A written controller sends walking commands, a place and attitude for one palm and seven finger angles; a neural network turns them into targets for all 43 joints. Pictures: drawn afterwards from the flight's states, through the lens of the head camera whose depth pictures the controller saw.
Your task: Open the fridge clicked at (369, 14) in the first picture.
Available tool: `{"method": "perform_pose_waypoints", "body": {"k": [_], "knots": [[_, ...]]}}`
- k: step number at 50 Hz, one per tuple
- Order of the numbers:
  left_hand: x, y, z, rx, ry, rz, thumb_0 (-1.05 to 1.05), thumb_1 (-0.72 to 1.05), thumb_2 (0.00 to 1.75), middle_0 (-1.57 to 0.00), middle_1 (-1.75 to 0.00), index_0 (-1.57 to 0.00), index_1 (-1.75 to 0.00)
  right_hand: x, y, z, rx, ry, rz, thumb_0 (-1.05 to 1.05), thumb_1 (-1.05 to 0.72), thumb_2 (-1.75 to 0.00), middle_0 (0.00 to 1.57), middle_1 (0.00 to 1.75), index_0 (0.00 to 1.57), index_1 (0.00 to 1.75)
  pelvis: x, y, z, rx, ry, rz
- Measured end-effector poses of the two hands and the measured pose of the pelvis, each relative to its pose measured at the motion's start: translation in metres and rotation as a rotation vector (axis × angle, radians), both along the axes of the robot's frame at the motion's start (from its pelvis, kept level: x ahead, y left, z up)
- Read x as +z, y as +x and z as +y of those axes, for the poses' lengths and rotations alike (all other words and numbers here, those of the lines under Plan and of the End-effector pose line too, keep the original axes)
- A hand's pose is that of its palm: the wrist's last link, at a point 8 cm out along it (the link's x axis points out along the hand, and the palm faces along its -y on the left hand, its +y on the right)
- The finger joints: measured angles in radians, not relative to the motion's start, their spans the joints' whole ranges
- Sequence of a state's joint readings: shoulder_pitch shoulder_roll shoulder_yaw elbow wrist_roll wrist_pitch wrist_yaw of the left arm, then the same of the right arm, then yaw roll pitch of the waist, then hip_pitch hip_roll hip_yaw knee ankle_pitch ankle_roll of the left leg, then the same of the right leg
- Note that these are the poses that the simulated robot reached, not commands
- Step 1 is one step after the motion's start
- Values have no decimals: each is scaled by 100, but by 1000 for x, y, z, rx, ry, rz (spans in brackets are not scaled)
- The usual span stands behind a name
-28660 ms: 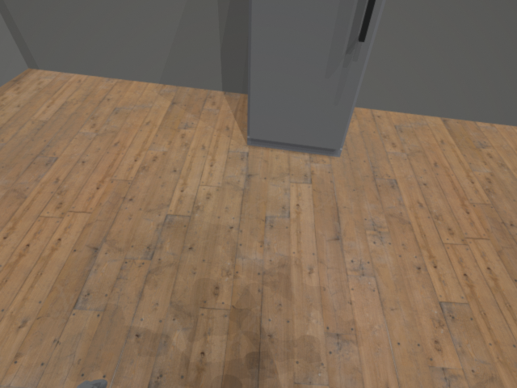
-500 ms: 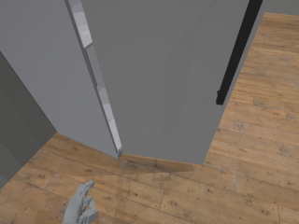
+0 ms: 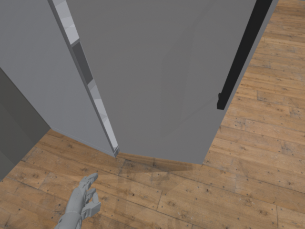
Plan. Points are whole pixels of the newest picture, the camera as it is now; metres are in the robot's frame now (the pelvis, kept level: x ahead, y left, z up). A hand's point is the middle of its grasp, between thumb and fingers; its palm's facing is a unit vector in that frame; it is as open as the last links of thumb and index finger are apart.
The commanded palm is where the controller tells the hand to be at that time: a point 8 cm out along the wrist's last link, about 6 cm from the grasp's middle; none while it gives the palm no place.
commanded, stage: let the arm hang, fingers relaxed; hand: right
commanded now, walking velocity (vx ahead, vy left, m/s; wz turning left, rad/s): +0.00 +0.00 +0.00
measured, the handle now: (245, 38) +0.55 -0.20 +0.21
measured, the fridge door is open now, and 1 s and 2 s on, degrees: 75 75 75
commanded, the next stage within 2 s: look to check the result in 1.18 s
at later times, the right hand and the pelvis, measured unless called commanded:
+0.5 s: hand out of the picture -0.05 -0.18 -0.18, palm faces +0.06 +0.98 -0.16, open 7.0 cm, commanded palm none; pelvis -0.06 +0.00 +0.00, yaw -3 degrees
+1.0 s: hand out of the picture -0.05 -0.18 -0.17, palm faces +0.02 +0.98 -0.18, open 7.4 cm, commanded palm none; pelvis -0.06 -0.01 +0.00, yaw -1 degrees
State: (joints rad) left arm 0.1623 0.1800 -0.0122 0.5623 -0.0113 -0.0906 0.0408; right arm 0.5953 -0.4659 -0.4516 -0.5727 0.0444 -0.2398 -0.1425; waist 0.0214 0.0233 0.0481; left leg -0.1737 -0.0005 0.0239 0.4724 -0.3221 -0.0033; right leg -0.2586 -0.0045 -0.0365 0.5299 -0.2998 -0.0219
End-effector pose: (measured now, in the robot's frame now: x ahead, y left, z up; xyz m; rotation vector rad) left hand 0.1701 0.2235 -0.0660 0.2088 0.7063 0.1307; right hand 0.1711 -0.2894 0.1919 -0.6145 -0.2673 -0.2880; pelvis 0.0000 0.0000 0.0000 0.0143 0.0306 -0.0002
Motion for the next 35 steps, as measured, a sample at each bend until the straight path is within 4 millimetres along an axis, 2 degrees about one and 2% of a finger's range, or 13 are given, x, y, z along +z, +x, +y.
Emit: {"method": "perform_pose_waypoints", "body": {"k": [4, 5, 6, 7, 9, 11, 13, 15, 18, 22, 26, 31, 35], "knots": [[-1, -6, 6, 21, 5, 8, 1, 90, 90, -20, -30, -20, -30, -2, -11, -12, -52, -7, 33, 2, -89, -90, 21, 31, 22, 30, 1, -5, -1, 2, -1, -5], [-3, -8, 7, 9, -3, 6, 1, 90, 90, -20, -30, -20, -30, -11, -12, -15, -62, 2, 62, 1, -89, -90, 21, 31, 22, 30, 1, -8, -2, -4, 0, -2], [-8, -11, 10, -14, -7, 16, 1, 90, 90, -20, -30, -20, -30, -28, -11, -20, -78, 27, 129, 1, -89, -90, 21, 31, 21, 30, 0, -11, -3, -12, 1, 1], [-15, -13, 12, -34, -7, 33, 1, 90, 90, -20, -30, -20, -30, -53, -10, -24, -103, 67, 225, 1, -89, -90, 21, 31, 21, 30, -2, -15, -5, -19, 1, 3], [-30, -22, 19, -45, -4, 74, 1, 90, 90, -20, -30, -20, -30, -115, -15, -28, -163, 171, 452, 1, -90, -90, 20, 30, 21, 30, -8, -21, -8, -22, -9, 10], [-42, -35, 23, -36, 0, 122, 1, 90, 90, -20, -30, -20, -30, -181, -33, -19, -212, 284, 702, 1, -90, -90, 20, 30, 20, 30, -10, -27, -10, -24, -8, 4], [-48, -54, 25, -24, 7, 176, 1, 90, 90, -20, -30, -20, -30, -238, -62, 0, -226, 377, 931, 1, -91, -90, 20, 30, 20, 30, -11, -33, -9, -30, -11, -7], [-52, -78, 26, -8, 20, 245, 1, 90, 90, -20, -30, -20, -30, -284, -97, 26, -220, 468, 1118, 1, -91, -90, 19, 30, 20, 30, -12, -37, -7, -33, -14, -20], [-54, -119, 24, 14, 42, 371, 1, 90, 90, -20, -30, -20, -30, -330, -151, 66, -212, 596, 1337, 1, -91, -90, 20, 30, 20, 30, -10, -44, -5, -35, -11, -35], [-55, -173, 18, 21, 57, 550, 1, 90, 90, -19, -30, -20, -30, -345, -198, 61, -308, 654, 1436, -1, -101, -90, 21, 31, 21, 30, -5, -54, -1, -51, 7, -36], [-61, -211, 11, 46, 36, 663, 1, 90, 90, -20, -30, -20, -30, -343, -241, 52, -370, 648, 1541, -1, -99, -90, 21, 30, 21, 30, -1, -60, -4, -55, 17, -33], [-70, -234, -1, 75, -13, 706, 1, 90, 90, -20, -30, -20, -30, -332, -275, 39, -445, 613, 1620, 0, -95, -90, 20, 30, 21, 30, 1, -63, -10, -44, 14, -37], [-75, -236, -10, 82, -48, 699, 1, 90, 90, -20, -30, -20, -30, -325, -281, 32, -472, 586, 1633, 1, -93, -90, 20, 30, 20, 30, 3, -64, -13, -34, 7, -41]]}}
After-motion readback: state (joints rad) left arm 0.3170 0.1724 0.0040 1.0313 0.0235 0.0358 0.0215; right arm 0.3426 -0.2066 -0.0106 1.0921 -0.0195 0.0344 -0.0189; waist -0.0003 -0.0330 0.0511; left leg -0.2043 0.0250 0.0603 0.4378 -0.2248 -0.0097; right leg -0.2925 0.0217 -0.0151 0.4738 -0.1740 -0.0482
